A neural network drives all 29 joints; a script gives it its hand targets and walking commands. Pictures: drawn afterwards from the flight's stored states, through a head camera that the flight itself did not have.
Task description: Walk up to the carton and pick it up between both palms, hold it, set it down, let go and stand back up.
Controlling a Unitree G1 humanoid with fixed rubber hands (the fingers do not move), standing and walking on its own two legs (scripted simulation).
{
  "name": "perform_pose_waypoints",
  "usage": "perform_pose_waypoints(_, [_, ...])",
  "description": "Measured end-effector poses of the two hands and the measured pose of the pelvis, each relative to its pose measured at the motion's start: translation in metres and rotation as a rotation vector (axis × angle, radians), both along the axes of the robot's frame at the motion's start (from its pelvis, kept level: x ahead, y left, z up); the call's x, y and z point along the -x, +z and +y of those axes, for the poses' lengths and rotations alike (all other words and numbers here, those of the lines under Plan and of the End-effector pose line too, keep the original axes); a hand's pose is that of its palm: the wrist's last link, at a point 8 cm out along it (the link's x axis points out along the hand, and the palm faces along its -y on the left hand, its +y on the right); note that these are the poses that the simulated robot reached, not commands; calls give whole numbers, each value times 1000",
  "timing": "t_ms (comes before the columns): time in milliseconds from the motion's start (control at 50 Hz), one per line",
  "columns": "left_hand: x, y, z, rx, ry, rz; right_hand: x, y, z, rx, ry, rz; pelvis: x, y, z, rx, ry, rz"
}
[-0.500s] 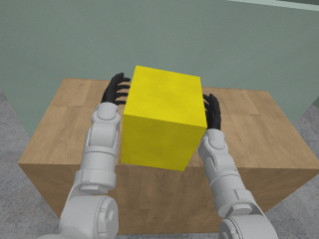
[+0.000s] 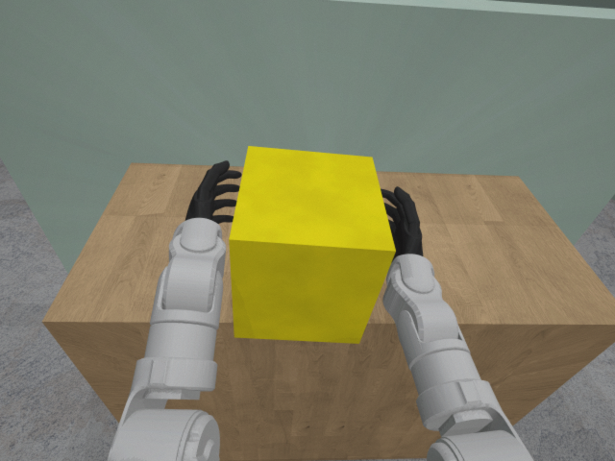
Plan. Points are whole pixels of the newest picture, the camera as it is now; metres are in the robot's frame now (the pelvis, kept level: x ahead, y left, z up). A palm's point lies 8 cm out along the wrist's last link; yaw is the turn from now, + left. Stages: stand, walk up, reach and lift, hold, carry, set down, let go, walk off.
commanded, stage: reach and lift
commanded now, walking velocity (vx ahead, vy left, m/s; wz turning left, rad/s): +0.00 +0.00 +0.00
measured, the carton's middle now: (304, 245) +0.36 -0.02 +0.12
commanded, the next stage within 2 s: hold in 0.76 s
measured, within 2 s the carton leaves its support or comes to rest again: neither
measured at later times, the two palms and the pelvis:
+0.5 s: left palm (198, 211) +0.37 +0.12 +0.18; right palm (405, 234) +0.35 -0.14 +0.16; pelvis +0.00 -0.01 +0.00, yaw +1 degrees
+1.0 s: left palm (173, 191) +0.36 +0.14 +0.22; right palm (395, 212) +0.35 -0.12 +0.19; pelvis +0.00 +0.00 +0.00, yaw +0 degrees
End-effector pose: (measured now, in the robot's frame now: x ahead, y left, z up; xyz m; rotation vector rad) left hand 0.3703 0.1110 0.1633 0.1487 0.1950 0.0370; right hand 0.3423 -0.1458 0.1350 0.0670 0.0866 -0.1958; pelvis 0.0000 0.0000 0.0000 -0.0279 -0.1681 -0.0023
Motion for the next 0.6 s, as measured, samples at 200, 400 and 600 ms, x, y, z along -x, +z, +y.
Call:
perform_pose_waypoints(200, [2,4,-5,-12,-4,-16,2,6,-6,10,-1,-19,3,0,-6,-6,-1,30])
perform_pose_waypoints(400, [-1,14,1,-13,9,-16,-5,20,-1,24,15,-17,1,0,-7,-7,4,27])
perform_pose_waypoints(600, [-1,15,8,31,27,7,-8,23,6,-10,19,3,1,-1,-3,-6,10,8])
